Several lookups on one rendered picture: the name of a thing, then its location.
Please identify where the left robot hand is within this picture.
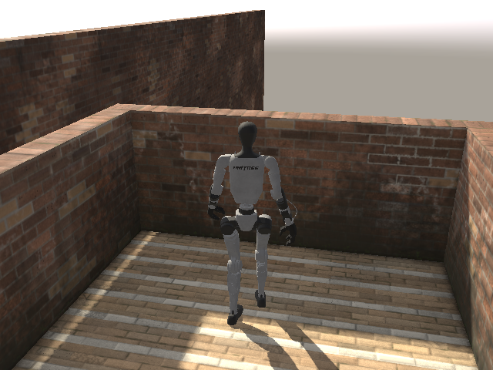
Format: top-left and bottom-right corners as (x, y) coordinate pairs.
(207, 206), (225, 220)

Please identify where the right robot hand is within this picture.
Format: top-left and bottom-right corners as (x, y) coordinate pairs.
(280, 222), (297, 246)

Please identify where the left robot shin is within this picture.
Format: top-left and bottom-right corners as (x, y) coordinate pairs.
(227, 260), (241, 314)

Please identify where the right robot forearm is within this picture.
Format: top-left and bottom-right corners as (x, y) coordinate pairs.
(276, 187), (293, 226)

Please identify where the robot right upper arm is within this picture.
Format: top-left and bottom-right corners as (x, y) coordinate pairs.
(263, 155), (283, 200)

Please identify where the robot left upper arm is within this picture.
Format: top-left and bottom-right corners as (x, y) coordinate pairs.
(211, 154), (232, 196)

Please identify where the left robot forearm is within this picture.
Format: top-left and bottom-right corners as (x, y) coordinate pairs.
(208, 185), (220, 209)

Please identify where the robot right foot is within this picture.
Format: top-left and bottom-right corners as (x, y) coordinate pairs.
(255, 290), (266, 308)

